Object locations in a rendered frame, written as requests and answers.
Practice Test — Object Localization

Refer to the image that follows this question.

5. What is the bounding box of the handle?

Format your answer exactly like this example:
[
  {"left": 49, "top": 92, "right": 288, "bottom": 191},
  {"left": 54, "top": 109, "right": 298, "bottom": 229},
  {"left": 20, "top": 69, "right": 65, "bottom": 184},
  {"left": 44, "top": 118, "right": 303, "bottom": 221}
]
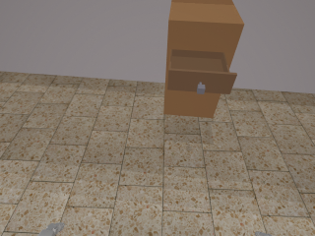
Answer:
[{"left": 197, "top": 82, "right": 206, "bottom": 94}]

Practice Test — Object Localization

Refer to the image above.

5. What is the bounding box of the drawer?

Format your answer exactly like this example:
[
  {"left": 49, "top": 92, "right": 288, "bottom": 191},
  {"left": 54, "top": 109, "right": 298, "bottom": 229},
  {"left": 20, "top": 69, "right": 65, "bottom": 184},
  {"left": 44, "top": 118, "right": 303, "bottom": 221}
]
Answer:
[{"left": 167, "top": 49, "right": 237, "bottom": 94}]

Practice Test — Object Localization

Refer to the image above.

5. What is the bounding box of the cabinet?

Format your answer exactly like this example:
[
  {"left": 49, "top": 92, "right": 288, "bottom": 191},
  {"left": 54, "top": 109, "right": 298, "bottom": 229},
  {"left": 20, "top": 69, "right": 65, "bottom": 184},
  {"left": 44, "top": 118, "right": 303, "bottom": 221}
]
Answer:
[{"left": 163, "top": 0, "right": 245, "bottom": 118}]

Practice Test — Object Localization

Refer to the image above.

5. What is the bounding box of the robot left hand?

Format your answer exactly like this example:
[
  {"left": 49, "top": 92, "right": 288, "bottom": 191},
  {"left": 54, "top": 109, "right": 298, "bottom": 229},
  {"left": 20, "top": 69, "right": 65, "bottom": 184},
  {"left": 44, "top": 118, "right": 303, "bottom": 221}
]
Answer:
[{"left": 37, "top": 222, "right": 65, "bottom": 236}]

